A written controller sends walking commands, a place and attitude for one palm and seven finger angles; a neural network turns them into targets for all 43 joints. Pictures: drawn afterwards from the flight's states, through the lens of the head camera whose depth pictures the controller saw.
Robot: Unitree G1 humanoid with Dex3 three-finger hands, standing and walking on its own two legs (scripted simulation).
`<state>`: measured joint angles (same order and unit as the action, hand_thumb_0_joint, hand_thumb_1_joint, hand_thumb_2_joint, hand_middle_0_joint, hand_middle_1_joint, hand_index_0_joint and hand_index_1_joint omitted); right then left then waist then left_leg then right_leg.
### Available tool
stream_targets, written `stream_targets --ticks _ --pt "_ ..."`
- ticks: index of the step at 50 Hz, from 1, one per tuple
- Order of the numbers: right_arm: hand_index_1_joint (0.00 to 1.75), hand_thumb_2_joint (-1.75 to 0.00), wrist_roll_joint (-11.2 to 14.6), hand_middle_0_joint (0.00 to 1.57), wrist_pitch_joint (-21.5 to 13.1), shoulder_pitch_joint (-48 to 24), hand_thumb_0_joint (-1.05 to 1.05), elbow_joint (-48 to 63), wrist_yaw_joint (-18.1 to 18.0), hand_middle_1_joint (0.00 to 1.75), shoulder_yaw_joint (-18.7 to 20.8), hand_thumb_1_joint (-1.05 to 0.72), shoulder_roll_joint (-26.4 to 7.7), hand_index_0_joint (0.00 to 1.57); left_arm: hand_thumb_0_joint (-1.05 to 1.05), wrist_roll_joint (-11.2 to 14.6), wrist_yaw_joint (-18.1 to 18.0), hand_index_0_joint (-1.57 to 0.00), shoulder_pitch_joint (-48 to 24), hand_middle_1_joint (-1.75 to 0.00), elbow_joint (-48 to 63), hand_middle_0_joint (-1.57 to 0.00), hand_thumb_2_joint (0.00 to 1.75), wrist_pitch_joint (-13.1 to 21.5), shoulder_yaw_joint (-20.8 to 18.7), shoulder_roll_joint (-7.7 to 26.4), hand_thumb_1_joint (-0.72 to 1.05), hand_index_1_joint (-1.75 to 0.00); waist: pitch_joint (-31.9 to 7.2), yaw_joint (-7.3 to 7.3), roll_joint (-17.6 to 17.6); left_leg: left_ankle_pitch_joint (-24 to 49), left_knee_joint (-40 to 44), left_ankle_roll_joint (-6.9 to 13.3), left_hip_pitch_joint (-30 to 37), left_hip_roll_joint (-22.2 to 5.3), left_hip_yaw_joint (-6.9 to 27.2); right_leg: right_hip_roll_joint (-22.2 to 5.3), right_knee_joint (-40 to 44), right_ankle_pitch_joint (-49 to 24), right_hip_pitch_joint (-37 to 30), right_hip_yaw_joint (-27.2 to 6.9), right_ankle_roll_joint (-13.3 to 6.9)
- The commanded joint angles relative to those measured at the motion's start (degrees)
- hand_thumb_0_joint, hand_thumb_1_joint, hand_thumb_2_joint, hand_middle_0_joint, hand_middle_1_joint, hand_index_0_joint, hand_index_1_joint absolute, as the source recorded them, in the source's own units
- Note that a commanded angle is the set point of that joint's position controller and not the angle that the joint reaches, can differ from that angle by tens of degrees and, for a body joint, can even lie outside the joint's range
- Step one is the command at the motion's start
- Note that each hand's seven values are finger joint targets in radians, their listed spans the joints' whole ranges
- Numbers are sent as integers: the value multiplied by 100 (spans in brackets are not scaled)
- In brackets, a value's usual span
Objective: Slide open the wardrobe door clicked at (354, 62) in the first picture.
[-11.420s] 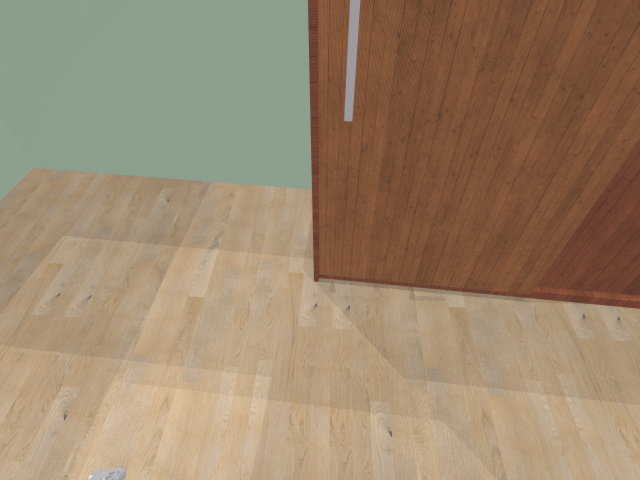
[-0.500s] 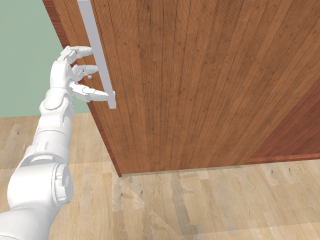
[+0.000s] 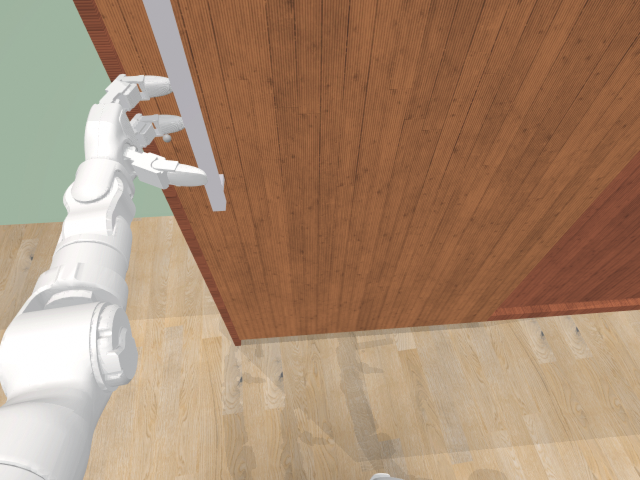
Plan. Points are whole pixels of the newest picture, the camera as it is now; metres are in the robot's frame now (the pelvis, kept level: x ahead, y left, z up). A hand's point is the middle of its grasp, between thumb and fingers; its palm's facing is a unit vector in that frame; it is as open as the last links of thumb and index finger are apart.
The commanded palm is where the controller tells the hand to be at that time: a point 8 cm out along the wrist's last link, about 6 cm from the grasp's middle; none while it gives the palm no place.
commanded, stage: feel for the door with the fingertips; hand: left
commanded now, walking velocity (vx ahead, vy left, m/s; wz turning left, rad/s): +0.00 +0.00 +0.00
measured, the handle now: (196, 112) +0.54 +0.14 +0.16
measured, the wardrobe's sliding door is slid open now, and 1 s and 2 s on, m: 0.00 0.00 0.00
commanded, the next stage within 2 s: slide the fingers in behind the handle in 0.06 s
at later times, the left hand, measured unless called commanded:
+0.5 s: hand (164, 140) +0.49 +0.17 +0.15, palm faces +0.03 -1.00 -0.01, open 13.9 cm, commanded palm +0.45 +0.22 +0.15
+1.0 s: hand (183, 144) +0.47 +0.15 +0.16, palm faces +0.03 -1.00 -0.01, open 14.0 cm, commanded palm +0.44 +0.20 +0.15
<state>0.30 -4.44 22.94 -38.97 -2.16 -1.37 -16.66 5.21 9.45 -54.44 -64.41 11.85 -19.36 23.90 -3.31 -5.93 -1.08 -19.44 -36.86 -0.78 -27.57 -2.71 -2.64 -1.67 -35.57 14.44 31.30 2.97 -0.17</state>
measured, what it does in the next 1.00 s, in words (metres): stands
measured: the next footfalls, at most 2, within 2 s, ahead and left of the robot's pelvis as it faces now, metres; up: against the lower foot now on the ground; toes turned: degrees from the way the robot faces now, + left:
none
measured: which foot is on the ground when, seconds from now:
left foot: down 0.00-1.00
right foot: down 0.00-1.00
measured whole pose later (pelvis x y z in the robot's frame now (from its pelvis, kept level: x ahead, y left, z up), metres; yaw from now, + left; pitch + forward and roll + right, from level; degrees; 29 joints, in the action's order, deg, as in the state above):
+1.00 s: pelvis +0.00 +0.00 +0.00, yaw +0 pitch +8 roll +0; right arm 0.3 -4.8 20.8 -38.3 -1.4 -1.6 -15.1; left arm 5.8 5.8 -49.9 -58.2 10.9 -16.5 17.7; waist -3.9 -4.2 -1.4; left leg -19.0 -35.1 -0.6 -24.1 -2.5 -3.1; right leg -1.7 -34.3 14.1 28.2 2.4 0.0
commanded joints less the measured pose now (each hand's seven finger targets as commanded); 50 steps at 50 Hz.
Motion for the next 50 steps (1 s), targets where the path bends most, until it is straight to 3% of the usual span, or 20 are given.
stream_targets --ticks 1,4,5,8,13,15,17,19,21,25,28,30,34,35,39,40,41,45,48,50 --pt "30 -90 -12 20 -194 561 0 412 -54 30 280 -90 -804 20 0 49 -30 -30 -3261 -120 1346 -30 30 482 -83 1355 -50 -120 -2322 -118 -203 1398 357 217 597 256 156 215 214 -1884 -1506 -204 -113" --pt "30 -90 -12 20 -190 592 0 415 -63 30 272 -90 -815 20 0 30 -15 -30 -3276 -120 1249 -30 30 492 -20 1327 -50 -120 -2265 -168 -111 1423 348 226 603 246 192 229 203 -1844 -1436 -162 -126" --pt "30 -90 -16 20 -198 581 0 387 -57 30 256 -90 -807 20 0 33 -11 -30 -3391 -120 1214 -30 30 484 45 1269 -50 -120 -2188 -199 -273 1325 354 206 582 243 205 222 223 -1739 -1335 -176 -121" --pt "30 -90 -22 20 -217 583 0 376 -51 30 247 -90 -832 20 0 47 -19 -30 -3376 -120 1036 -30 30 466 51 1245 -50 -120 -2053 -245 -107 1050 383 214 459 241 209 224 269 -1505 -1255 -175 -115" --pt "30 -90 -26 20 -245 609 0 428 -25 30 261 -90 -828 20 0 66 7 -30 -3189 -120 1179 -30 30 544 -152 1432 -50 -120 -2399 -97 -182 1256 347 202 536 249 199 230 192 -1694 -1458 -179 -137" --pt "30 -90 -20 20 -223 598 0 458 -33 30 250 -90 -835 20 0 90 32 -30 -3029 -120 1166 -30 30 567 -246 1542 -50 -120 -2371 -59 -91 1262 355 205 449 235 200 233 174 -1710 -1529 -174 -137" --pt "30 -90 -12 20 -219 561 0 487 -9 30 249 -90 -814 20 0 90 59 -30 -2962 -120 1201 -30 30 539 -103 1332 -50 -120 -2207 -57 -229 1174 388 191 478 233 184 232 200 -1609 -1400 -158 -141" --pt "30 -90 -5 20 -200 562 0 534 -29 30 259 -90 -842 20 0 97 36 -30 -2778 -120 1214 -30 30 530 -291 1547 -50 -120 -2230 4 -43 1164 403 218 411 228 183 238 197 -1579 -1524 -151 -148" --pt "30 -90 9 20 -194 498 0 575 -12 30 259 -90 -815 20 0 109 39 -30 -2532 -120 1266 -30 30 492 -291 1476 -50 -120 -2204 78 -91 1177 436 208 409 224 149 239 213 -1633 -1582 -166 -152" --pt "30 -90 28 20 -203 426 0 610 -5 30 276 -90 -764 20 0 164 27 -30 -2561 -120 1614 -30 30 441 108 933 -50 -120 -2095 20 -278 1295 457 188 645 198 164 246 241 -1612 -1411 -123 -154" --pt "30 -90 23 20 -231 398 0 590 -1 30 291 -90 -765 20 0 225 -53 -30 -2572 -120 1738 -30 30 382 137 786 -50 -120 -2095 32 -134 1239 499 167 714 188 191 249 272 -1524 -1404 -103 -148" --pt "30 -90 16 20 -235 394 0 559 -26 30 298 -90 -770 20 0 192 -149 -30 -2616 -120 1816 -30 30 390 -32 1020 -50 -120 -2167 58 -43 1298 497 184 709 191 190 245 265 -1600 -1517 -114 -140" --pt "30 -90 2 20 -259 348 0 563 -12 30 288 -90 -720 20 0 94 -263 -30 -2644 -120 2002 -30 30 436 67 923 -50 -120 -2186 80 -127 1544 493 183 803 206 181 238 244 -1796 -1598 -107 -156" --pt "30 -90 2 20 -264 302 0 556 -3 30 291 -90 -703 20 0 99 -283 -30 -2583 -120 2086 -30 30 454 46 909 -50 -120 -2306 125 -309 1613 481 167 907 215 163 233 242 -1868 -1628 -134 -159" --pt "30 -90 28 20 -247 268 0 544 -8 30 272 -90 -707 20 0 127 -285 -30 -2393 -120 1752 -30 30 332 228 626 -50 -120 -1927 73 188 1449 572 178 688 198 172 231 302 -1788 -1640 -81 -148" --pt "30 -90 26 20 -250 216 0 547 -7 30 271 -90 -686 20 0 138 -287 -30 -2429 -120 1725 -30 30 296 257 546 -50 -120 -1872 73 27 1417 577 183 704 208 127 222 320 -1807 -1607 -106 -145" --pt "30 -90 18 20 -242 239 0 543 -5 30 283 -90 -703 20 0 135 -316 -30 -2397 -120 1796 -30 30 296 93 715 -50 -120 -2033 127 98 1456 570 186 713 222 130 217 312 -1870 -1720 -114 -147" --pt "30 -90 17 20 -237 180 0 564 -3 30 264 -90 -651 20 0 108 -342 -30 -2383 -120 1854 -30 30 302 206 587 -50 -120 -2011 115 -37 1544 555 186 744 233 99 210 308 -1972 -1734 -133 -148" --pt "30 -90 9 20 -256 152 0 574 5 30 283 -90 -652 20 0 142 -370 -30 -2394 -120 1990 -30 30 345 188 551 -50 -120 -2161 142 78 1475 567 191 783 243 79 211 328 -1977 -1838 -148 -140" --pt "30 -90 8 20 -244 152 0 551 -12 30 268 -90 -657 20 0 144 -377 -30 -2368 -120 1831 -30 30 328 81 676 -50 -120 -2023 134 192 1416 590 210 661 243 70 203 351 -1992 -1881 -163 -130"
